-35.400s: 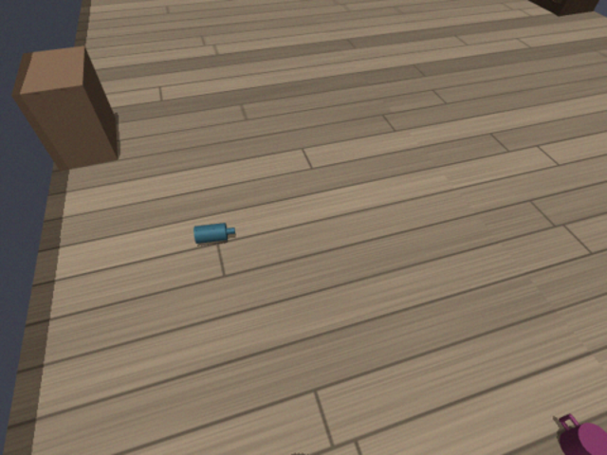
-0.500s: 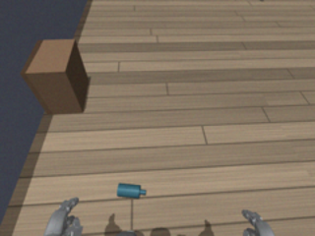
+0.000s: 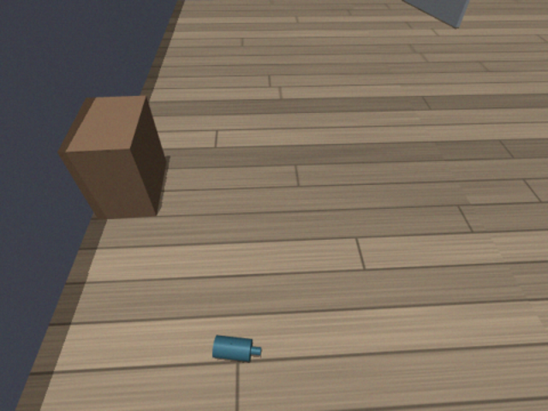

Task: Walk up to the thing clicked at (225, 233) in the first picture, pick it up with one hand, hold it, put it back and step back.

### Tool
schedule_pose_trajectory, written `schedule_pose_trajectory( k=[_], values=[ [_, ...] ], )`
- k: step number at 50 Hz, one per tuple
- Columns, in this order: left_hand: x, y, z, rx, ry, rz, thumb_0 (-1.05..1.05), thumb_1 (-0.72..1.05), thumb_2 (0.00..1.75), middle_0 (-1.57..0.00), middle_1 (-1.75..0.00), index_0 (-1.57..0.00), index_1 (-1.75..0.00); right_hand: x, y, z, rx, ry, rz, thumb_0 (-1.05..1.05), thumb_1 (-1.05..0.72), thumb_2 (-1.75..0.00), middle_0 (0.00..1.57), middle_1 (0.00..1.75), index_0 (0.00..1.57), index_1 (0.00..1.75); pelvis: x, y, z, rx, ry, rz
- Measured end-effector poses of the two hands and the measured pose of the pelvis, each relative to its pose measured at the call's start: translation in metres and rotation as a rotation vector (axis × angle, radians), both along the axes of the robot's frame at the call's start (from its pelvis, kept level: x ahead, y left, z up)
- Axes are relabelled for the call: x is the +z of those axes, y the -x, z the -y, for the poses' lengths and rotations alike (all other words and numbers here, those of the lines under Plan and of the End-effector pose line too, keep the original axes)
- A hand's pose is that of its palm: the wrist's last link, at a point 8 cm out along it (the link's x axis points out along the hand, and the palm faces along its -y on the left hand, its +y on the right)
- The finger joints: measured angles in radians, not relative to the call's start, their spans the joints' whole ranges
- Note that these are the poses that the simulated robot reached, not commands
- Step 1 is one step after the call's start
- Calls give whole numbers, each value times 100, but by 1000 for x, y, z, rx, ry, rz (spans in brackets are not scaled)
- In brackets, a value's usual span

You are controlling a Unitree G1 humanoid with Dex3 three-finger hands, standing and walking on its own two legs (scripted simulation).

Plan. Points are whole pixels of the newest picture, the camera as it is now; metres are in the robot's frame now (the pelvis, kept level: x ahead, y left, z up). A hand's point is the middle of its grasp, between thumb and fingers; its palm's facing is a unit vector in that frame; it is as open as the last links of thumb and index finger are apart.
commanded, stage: stand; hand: left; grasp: from above
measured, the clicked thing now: (237, 348) +0.45 +0.14 -0.74
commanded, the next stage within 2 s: step back in 1.84 s
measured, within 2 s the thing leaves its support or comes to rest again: neither
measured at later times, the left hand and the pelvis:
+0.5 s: hand out of the picture +0.04 +0.24 -0.16, palm faces +0.02 -0.94 -0.33, open 7.4 cm; pelvis -0.01 +0.00 +0.00, yaw +0 degrees
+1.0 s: hand out of the picture +0.07 +0.23 -0.16, palm faces +0.01 -0.94 -0.33, open 7.4 cm; pelvis +0.01 -0.01 +0.01, yaw +0 degrees
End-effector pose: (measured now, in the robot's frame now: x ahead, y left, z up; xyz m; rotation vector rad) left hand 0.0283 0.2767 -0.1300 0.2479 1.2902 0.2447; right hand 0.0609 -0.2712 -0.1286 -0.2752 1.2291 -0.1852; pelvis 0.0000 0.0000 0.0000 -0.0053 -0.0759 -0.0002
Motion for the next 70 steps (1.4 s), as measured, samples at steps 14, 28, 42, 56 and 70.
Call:
schedule_pose_trajectory(
  k=[14,28,42,56,70],
  values=[
    [6,-5,-8,-10,-17,15,0,90,90,-20,-30,-20,-30,5,7,9,-6,13,-6,1,-91,-90,20,30,20,30,3,7,1,-1,1,5],
    [8,-9,-6,-23,-14,0,0,90,90,-20,-30,-20,-30,5,13,17,-8,16,-35,1,-91,-90,20,30,20,30,4,6,5,-2,-1,-5],
    [10,-24,-2,-31,-12,12,0,90,90,-20,-30,-20,-30,5,3,23,1,19,-31,1,-91,-90,20,30,20,30,5,-1,9,-3,-2,-15],
    [12,-41,-2,-34,-15,34,0,90,90,-20,-30,-20,-30,8,-11,28,9,28,-19,1,-91,-90,20,30,20,30,6,-8,11,-2,-1,-21],
    [14,-46,-2,-45,-17,51,0,90,90,-20,-30,-20,-30,11,-16,31,11,31,-1,1,-91,-90,20,30,20,30,6,-8,12,-2,-1,-21]
  ],
)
